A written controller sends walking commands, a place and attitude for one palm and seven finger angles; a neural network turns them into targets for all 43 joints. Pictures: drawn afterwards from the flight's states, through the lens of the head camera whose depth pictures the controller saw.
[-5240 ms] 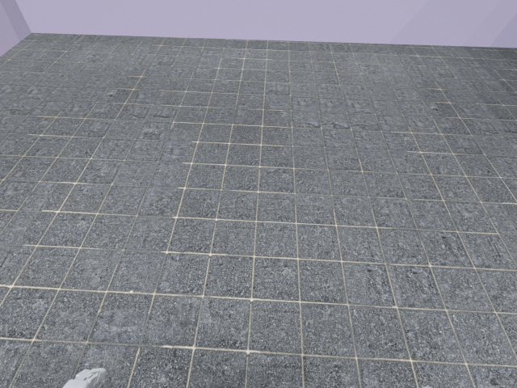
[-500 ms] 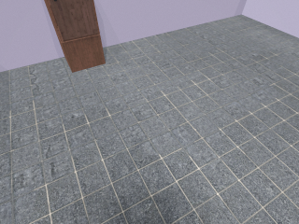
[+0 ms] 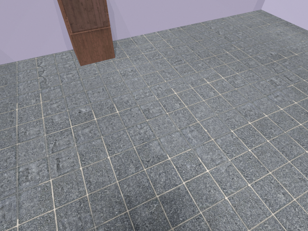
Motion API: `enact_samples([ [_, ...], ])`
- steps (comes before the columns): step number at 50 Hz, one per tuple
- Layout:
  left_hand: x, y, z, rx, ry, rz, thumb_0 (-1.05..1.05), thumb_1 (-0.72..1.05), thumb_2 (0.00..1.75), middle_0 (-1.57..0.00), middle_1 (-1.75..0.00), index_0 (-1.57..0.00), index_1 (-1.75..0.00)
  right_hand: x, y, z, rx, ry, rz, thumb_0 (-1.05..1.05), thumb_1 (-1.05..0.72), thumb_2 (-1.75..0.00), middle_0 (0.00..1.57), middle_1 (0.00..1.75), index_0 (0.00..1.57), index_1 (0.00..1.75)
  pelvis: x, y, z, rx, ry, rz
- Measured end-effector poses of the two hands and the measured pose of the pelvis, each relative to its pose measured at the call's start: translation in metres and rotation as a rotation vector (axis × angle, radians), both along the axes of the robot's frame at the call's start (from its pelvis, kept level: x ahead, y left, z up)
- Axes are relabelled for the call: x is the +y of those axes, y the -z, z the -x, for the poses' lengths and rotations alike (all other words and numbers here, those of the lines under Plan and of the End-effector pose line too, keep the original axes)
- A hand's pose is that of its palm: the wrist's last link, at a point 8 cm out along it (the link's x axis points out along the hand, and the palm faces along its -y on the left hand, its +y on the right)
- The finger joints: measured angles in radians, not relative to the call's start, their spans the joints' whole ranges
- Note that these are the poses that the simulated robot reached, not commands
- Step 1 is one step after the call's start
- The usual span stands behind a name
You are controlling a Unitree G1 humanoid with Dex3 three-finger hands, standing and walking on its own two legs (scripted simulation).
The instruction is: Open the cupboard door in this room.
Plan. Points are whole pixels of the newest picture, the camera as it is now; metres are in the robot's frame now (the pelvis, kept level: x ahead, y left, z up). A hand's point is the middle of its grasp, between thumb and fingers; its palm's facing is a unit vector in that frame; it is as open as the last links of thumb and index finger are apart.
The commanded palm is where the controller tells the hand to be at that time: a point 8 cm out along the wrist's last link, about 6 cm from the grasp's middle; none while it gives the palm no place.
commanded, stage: turn or walk to find it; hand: left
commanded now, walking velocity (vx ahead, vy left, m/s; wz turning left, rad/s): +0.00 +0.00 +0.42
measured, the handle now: out of the picture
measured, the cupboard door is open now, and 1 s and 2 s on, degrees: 0 0 0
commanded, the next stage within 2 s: stand and wait in 0.18 s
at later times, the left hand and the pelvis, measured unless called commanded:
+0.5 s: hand out of the picture +0.08 +0.20 -0.16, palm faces +0.17 -0.95 -0.26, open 7.4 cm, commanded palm none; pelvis +0.01 -0.01 +0.00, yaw +9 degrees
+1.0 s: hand out of the picture -0.07 +0.19 -0.19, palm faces +0.34 -0.91 -0.21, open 7.4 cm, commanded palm none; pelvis +0.00 +0.01 +0.00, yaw +17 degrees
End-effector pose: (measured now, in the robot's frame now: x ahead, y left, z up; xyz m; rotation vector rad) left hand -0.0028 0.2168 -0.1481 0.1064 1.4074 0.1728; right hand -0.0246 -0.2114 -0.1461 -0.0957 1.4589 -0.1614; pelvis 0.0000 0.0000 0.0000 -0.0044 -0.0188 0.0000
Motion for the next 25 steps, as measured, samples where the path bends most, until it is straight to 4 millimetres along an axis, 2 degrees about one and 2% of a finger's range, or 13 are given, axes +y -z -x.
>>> enact_samples([
  [5,0.013,0.008,-0.004,-0.028,-0.033,-0.004,0.01,0.90,0.90,-0.20,-0.30,-0.20,-0.30,-0.003,0.001,-0.017,-0.015,-0.039,0.029,0.00,-0.91,-0.90,0.20,0.30,0.20,0.30,0.007,0.007,0.002,0.015,-0.036,0.020],
  [10,0.034,0.016,-0.016,-0.051,-0.051,-0.004,0.01,0.90,0.90,-0.20,-0.30,-0.20,-0.30,-0.001,-0.004,-0.038,-0.061,-0.069,0.068,0.00,-0.91,-0.90,0.20,0.30,0.20,0.30,0.018,0.011,0.001,0.027,-0.063,0.023],
  [15,0.048,0.000,-0.040,-0.113,-0.061,-0.041,0.01,0.90,0.90,-0.20,-0.30,-0.20,-0.30,0.001,-0.014,-0.056,-0.087,-0.119,0.078,0.00,-0.91,-0.90,0.20,0.30,0.20,0.30,0.017,0.000,-0.001,0.048,-0.118,0.032],
  [20,0.045,-0.019,-0.062,-0.191,-0.068,-0.072,0.01,0.91,0.90,-0.20,-0.30,-0.20,-0.30,-0.007,-0.014,-0.074,-0.100,-0.162,0.065,0.00,-0.91,-0.90,0.20,0.30,0.21,0.30,0.010,-0.006,-0.006,0.054,-0.149,0.018],
  [25,0.028,-0.025,-0.070,-0.233,-0.060,-0.108,0.01,0.91,0.90,-0.20,-0.30,-0.20,-0.30,-0.024,0.002,-0.089,-0.132,-0.164,0.028,0.00,-0.91,-0.90,0.20,0.30,0.21,0.30,-0.007,0.000,-0.012,0.034,-0.152,-0.027],
])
